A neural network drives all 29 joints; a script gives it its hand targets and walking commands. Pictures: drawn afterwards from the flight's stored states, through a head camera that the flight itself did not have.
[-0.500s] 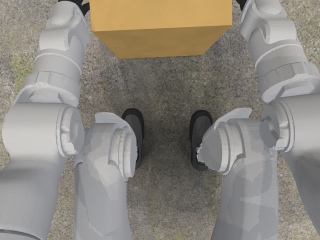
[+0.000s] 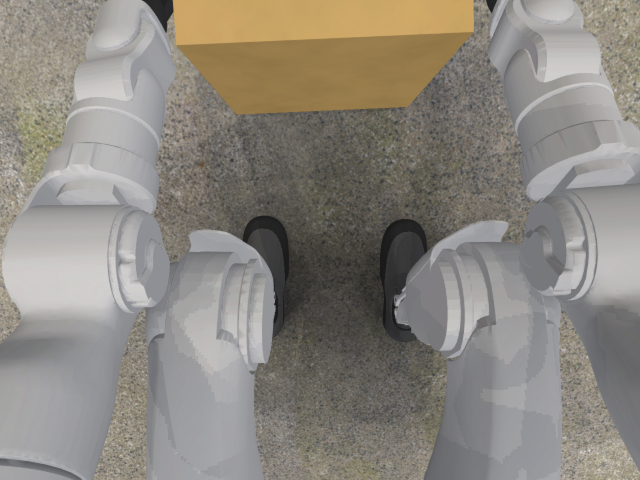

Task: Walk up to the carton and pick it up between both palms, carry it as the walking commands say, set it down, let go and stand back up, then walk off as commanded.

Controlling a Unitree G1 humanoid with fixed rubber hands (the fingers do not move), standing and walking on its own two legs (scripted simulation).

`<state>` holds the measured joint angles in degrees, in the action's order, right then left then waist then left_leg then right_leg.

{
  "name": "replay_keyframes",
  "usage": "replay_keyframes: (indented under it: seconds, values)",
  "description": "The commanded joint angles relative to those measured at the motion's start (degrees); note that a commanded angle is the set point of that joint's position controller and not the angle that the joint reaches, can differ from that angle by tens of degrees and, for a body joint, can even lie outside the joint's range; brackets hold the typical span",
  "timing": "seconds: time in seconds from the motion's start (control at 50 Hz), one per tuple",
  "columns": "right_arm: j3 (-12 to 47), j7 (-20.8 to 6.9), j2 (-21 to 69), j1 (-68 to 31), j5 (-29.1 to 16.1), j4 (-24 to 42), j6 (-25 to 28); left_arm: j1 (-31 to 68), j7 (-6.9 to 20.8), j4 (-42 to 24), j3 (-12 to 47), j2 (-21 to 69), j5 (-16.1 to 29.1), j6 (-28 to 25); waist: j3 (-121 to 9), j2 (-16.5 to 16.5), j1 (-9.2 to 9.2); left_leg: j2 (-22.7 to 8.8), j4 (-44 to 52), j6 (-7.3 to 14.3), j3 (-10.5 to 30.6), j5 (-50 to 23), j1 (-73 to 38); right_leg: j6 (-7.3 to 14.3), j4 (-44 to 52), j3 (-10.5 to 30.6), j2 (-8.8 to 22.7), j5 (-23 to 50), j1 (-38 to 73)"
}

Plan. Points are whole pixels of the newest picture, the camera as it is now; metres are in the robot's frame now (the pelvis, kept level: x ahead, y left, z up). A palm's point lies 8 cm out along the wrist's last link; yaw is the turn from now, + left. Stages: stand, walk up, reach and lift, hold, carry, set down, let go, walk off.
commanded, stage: set down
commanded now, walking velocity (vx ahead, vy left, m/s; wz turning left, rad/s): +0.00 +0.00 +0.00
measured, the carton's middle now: (319, 6) +0.54 +0.00 -0.25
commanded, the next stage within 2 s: none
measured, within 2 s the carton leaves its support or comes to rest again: neither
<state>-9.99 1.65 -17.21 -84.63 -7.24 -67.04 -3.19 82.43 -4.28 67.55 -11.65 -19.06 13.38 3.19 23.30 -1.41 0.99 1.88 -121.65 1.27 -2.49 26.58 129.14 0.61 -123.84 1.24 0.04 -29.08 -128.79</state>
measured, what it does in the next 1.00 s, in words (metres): stands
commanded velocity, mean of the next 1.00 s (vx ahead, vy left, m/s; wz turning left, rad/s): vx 0.00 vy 0.00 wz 0.00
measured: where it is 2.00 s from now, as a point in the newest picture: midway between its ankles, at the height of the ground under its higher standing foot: (333, 299)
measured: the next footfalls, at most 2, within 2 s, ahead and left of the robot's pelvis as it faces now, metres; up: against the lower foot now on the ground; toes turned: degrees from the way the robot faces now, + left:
none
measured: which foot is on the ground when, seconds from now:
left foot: down 0.00-1.00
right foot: down 0.00-1.00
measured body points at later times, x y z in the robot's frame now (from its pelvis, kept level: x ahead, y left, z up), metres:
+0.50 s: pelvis +0.01 +0.00 +0.00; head +0.38 -0.01 +0.24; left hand +0.54 +0.17 -0.20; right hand +0.54 -0.17 -0.20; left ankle +0.15 +0.11 -0.34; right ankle +0.13 -0.12 -0.34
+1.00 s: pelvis +0.00 +0.00 +0.01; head +0.39 -0.01 +0.23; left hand +0.54 +0.21 -0.20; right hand +0.54 -0.21 -0.19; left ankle +0.15 +0.11 -0.34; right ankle +0.13 -0.12 -0.34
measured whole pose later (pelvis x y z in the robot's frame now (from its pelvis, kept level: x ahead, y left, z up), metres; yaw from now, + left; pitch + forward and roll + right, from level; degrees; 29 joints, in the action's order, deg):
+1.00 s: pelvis +0.00 +0.00 +0.01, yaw -1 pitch +32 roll +1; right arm 2.2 6.0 -26.0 -79.8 -15.7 -57.8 -1.8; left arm 77.7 -8.8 58.0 -4.2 -26.5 14.1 1.3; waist 30.5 -1.2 1.0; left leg 1.5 -122.1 0.9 -2.5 28.1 125.6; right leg 0.2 -124.0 1.2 -0.3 -30.3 -125.3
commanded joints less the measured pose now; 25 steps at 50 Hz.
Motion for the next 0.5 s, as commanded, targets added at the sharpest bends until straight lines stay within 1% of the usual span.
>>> replay_keyframes:
  seconds: [0.0,0.02,0.04,0.06,0.08,0.1,0.12,0.14,0.16,0.18,0.2,0.22,0.24,0.26,0.28,0.3,0.32,0.34,0.36,0.38,0.4,0.42,0.44,0.46,0.48]
  values:
    - [12.57,-10.8,44.8,-17.38,4.44,1.67,-2.81,23.27,10.78,-7.38,11.42,45.64,-5.23,1.02,-55.36,0.03,-2.8,2.97,7.07,-0.7,1.48,0.83,-22.86,0.51,8.25,-0.36,-3.9,1.51,25.22]
    - [12.31,-10.6,42.0,-18.92,5.66,3.22,-2.25,24.49,11.04,-7.12,11.7,47.2,-4.92,1.25,-53.14,-0.17,-1.61,3.0,6.75,-0.92,1.58,-0.42,-22.14,0.64,8.35,-0.42,-3.57,2.27,23.05]
    - [10.65,-10.78,42.06,-16.8,5.17,1.73,-2.44,21.69,10.84,-6.15,11.12,45.05,-6.23,1.32,-54.08,2.6,-2.42,2.76,7.34,-1.21,1.51,0.86,-23.37,0.8,8.97,-0.19,-3.47,0.92,22.82]
    - [10.36,-10.48,42.05,-15.37,6.31,1.94,-2.18,21.45,10.99,-6.17,11.76,46.72,-6.17,1.19,-53.03,1.74,-1.7,3.28,6.87,-1.02,1.86,-0.81,-22.42,0.67,7.73,-0.44,-3.9,1.75,20.31]
    - [10.93,-10.19,41.15,-16.57,4.81,0.44,-1.87,22.77,10.51,-5.96,12.06,45.45,-6.08,0.84,-54.61,2.78,-2.61,2.35,7.32,-1.36,2.0,-0.09,-22.0,1.01,7.58,-0.12,-4.2,3.18,24.0]
    - [11.27,-10.14,40.09,-15.35,5.23,2.3,-2.0,20.95,10.18,-5.98,10.29,43.65,-7.26,0.97,-55.03,1.67,-3.92,2.54,7.25,-1.43,1.32,-0.09,-22.49,0.72,7.94,-0.29,-3.64,3.22,24.51]
    - [11.05,-10.11,38.83,-16.7,5.13,2.01,-1.93,20.68,10.09,-3.9,10.23,43.46,-6.3,1.12,-55.17,0.08,-2.88,2.41,6.69,-1.28,2.11,-0.24,-24.21,0.31,7.57,-0.47,-3.76,1.74,22.89]
    - [11.02,-9.43,36.94,-17.79,4.77,3.1,-1.43,21.96,9.71,-5.76,11.05,42.32,-6.65,0.9,-53.56,1.45,-3.72,2.56,7.16,-1.2,2.35,-0.69,-23.75,0.59,7.05,-0.52,-3.8,1.65,20.84]
    - [10.92,-9.28,36.39,-17.94,5.15,3.08,-1.18,21.16,8.99,-3.79,9.38,40.59,-7.83,1.1,-53.9,1.8,-4.41,2.33,7.16,-1.17,1.79,0.8,-23.33,0.59,8.15,-0.06,-3.79,0.44,21.95]
    - [11.61,-8.89,34.51,-19.83,4.54,4.94,-0.58,20.75,8.73,-3.73,7.77,39.84,-7.27,0.34,-56.16,0.91,-5.18,2.98,6.05,-1.64,0.92,-0.17,-23.51,0.19,8.24,0.2,-3.28,1.04,24.71]
    - [9.26,-8.55,34.09,-14.47,5.69,0.72,-1.38,17.89,8.54,-4.57,8.61,37.68,-8.27,0.46,-52.93,1.39,-4.55,2.43,7.3,-1.63,1.41,-1.07,-22.83,0.31,8.2,0.13,-3.79,2.02,21.87]
    - [8.96,-7.46,29.23,-14.07,5.58,0.53,-0.7,16.9,7.5,-4.12,7.11,35.1,-7.97,0.06,-53.93,1.57,-3.75,2.37,7.03,-1.76,1.67,1.09,-22.62,0.4,8.24,0.35,-3.33,0.66,23.71]
    - [9.57,-7.4,28.92,-13.66,5.16,0.24,-0.58,16.59,6.99,-3.36,7.34,32.43,-7.34,-0.77,-55.6,1.48,-5.25,2.02,7.64,-1.88,1.55,-0.37,-24.65,-0.11,8.42,0.12,-3.1,1.42,24.44]
    - [8.87,-6.53,26.84,-12.87,4.11,0.12,0.06,16.78,6.34,-5.51,8.16,30.78,-7.41,-1.24,-56.93,3.11,-4.48,1.92,7.76,-2.33,1.51,-1.5,-25.19,-0.26,8.22,-0.24,-3.29,3.33,24.88]
    - [7.65,-4.96,18.98,-11.75,4.79,0.37,0.57,16.11,5.02,-6.8,8.15,26.08,-6.1,-1.63,-58.18,2.19,-1.57,1.61,6.76,-2.71,1.86,-2.31,-25.99,-0.11,7.5,-0.43,-2.79,5.0,26.26]
    - [7.92,-3.96,15.24,-12.27,4.49,1.8,1.41,13.51,3.67,-5.15,5.83,21.68,-7.39,-2.46,-59.96,1.67,-4.34,2.03,6.63,-2.95,1.57,-4.19,-27.66,-0.65,7.34,-0.14,-2.68,6.31,27.88]
    - [9.41,-3.13,14.74,-11.32,3.11,2.09,1.66,13.52,2.85,-5.8,5.43,19.52,-6.9,-2.92,-59.56,0.74,-5.3,1.55,6.76,-2.31,2.04,-4.89,-27.22,-0.78,7.94,0.58,-2.77,7.06,28.8]
    - [8.19,-1.72,8.86,-12.71,3.89,2.79,2.35,12.97,2.02,-3.82,5.46,14.92,-5.38,-3.46,-59.15,-0.21,-2.41,1.47,7.89,-2.73,2.65,-3.26,-27.06,-1.16,8.3,-0.69,-2.45,5.33,28.79]
    - [8.23,-0.59,3.61,-10.53,2.03,-0.51,2.77,10.25,0.43,-2.54,4.34,10.98,-5.5,-4.01,-60.43,1.98,-4.96,1.49,6.93,-3.51,1.34,-4.84,-27.86,-0.83,8.27,0.43,-2.04,6.63,30.52]
    - [7.8,0.89,0.29,-9.76,0.55,-0.06,3.09,10.0,-1.21,-2.06,4.06,4.61,-5.59,-4.77,-61.84,2.05,-4.72,1.03,7.26,-3.36,1.72,-3.58,-29.64,-1.28,8.18,-0.41,-1.77,5.15,29.56]
    - [6.67,1.97,-3.17,-6.27,1.5,-2.26,3.31,7.98,-2.68,-1.93,2.7,1.34,-6.38,-4.51,-62.56,2.69,-3.97,0.71,7.16,-3.66,1.68,-3.68,-29.87,-1.24,8.2,-0.36,-1.88,5.33,29.59]
    - [7.49,3.06,-4.8,-8.64,0.4,-1.42,3.96,8.73,-3.26,-3.07,4.11,0.5,-3.95,-5.22,-64.84,2.46,-4.41,0.63,6.67,-3.81,2.19,-6.73,-30.79,-0.9,7.75,0.53,-1.78,7.46,30.99]
    - [8.3,3.65,-5.05,-7.32,-2.08,-2.81,4.36,9.54,-3.86,-3.27,5.59,-1.7,-2.04,-5.44,-68.5,2.59,-3.05,-0.37,7.13,-3.78,2.75,-8.84,-32.1,-1.25,7.43,0.27,-1.55,10.8,33.58]
    - [9.26,4.22,-4.41,-8.64,-3.14,-0.78,4.75,10.17,-4.43,-3.63,4.49,-3.62,-2.35,-6.29,-68.42,1.88,-4.02,-0.13,6.34,-3.53,2.85,-10.22,-32.88,-1.16,7.77,0.91,-1.77,11.19,31.81]
    - [9.15,4.26,-5.43,-10.0,-3.86,1.87,5.8,10.52,-4.53,-5.05,5.48,-1.44,-1.7,-6.66,-71.74,1.74,-3.24,0.34,6.06,-3.55,2.23,-13.49,-33.91,-1.05,7.69,0.73,-2.28,15.62,34.38]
